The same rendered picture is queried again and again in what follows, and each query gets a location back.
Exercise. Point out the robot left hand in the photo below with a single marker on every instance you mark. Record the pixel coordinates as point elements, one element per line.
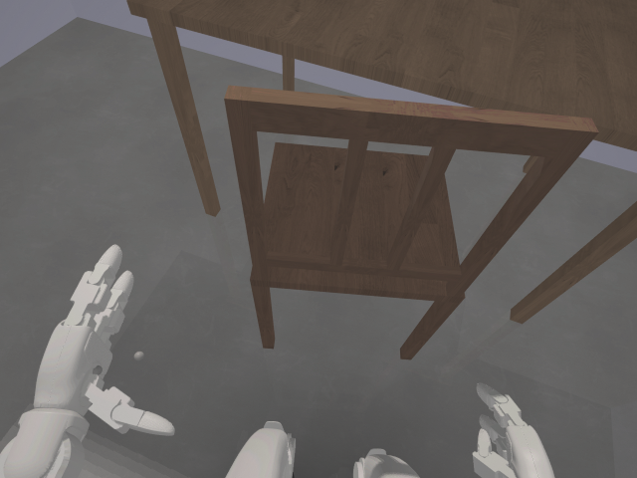
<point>81,342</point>

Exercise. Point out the robot right hand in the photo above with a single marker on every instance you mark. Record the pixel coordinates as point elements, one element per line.
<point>518,444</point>

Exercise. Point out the robot left forearm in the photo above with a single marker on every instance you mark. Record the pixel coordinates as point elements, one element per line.
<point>48,445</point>

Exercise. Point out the left robot thigh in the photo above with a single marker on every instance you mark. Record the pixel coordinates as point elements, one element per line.
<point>269,453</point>

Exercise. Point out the robot thigh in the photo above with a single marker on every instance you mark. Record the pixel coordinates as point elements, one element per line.
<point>382,466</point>
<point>269,453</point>

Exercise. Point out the table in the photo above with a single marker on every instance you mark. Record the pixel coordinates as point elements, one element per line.
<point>575,58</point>

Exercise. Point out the chair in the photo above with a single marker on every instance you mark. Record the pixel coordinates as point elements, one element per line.
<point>375,223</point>

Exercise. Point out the right robot thigh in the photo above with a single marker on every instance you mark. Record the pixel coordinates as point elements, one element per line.
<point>382,466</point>

